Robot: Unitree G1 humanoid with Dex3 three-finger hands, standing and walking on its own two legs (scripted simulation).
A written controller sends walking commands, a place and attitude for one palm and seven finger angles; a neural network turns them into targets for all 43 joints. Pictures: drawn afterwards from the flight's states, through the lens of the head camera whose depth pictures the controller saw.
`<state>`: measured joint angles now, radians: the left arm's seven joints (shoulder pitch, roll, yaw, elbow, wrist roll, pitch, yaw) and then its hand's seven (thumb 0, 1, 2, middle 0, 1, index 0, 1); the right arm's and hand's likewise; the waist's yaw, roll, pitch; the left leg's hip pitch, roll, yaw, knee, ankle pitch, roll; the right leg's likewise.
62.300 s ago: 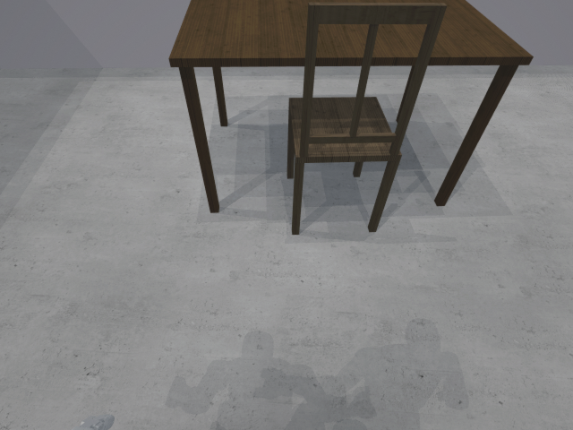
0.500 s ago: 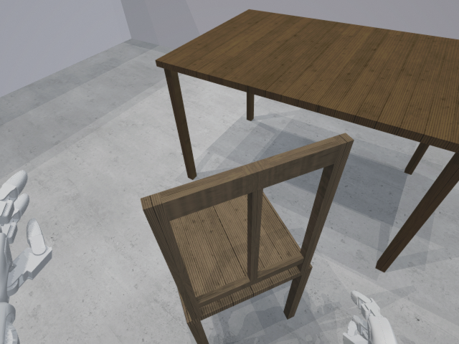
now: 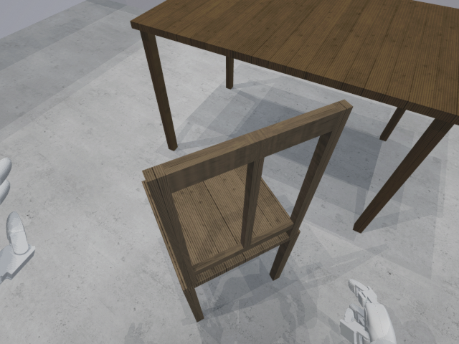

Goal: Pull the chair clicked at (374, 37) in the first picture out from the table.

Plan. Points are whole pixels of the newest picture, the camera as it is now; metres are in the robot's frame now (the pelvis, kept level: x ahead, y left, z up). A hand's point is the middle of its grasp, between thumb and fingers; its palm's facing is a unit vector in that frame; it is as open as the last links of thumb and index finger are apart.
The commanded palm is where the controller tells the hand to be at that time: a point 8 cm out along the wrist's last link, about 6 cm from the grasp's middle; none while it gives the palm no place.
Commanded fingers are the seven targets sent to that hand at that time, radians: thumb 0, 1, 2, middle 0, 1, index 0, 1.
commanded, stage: step back with the hand held close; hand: left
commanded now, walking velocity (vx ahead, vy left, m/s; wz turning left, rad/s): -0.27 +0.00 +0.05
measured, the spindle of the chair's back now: (249, 209) +0.39 -0.01 -0.06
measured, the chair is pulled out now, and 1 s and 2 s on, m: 0.49 0.49 0.49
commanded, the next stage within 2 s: stop stepping back and stand still in 1.50 s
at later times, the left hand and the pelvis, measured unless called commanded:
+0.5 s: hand out of the picture +0.15 +0.28 +0.16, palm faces +0.49 -0.73 -0.48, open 7.4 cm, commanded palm +0.09 +0.30 +0.18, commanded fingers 0.00 0.90 0.90 -0.20 -0.30 -0.20 -0.30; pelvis -0.04 +0.00 -0.01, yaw +1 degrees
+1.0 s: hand out of the picture +0.13 +0.27 +0.16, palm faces +0.49 -0.68 -0.55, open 7.4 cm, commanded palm +0.07 +0.29 +0.18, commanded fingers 0.00 0.90 0.90 -0.20 -0.30 -0.20 -0.30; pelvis -0.06 -0.01 -0.02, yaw +3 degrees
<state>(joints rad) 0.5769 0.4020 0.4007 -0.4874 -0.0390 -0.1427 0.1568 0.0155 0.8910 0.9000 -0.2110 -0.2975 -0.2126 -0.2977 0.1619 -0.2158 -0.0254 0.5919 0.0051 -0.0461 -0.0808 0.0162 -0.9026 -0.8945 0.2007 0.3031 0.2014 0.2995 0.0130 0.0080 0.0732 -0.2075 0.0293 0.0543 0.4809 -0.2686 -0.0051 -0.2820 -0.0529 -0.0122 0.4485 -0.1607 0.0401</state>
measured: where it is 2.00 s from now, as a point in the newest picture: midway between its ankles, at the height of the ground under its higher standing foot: outside the picture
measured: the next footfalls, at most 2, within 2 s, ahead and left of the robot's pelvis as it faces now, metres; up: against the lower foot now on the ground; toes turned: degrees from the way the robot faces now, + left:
right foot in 1.56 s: -0.18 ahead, -0.19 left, +0.00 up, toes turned +4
left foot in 1.86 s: -0.21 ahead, +0.05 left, +0.00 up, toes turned +5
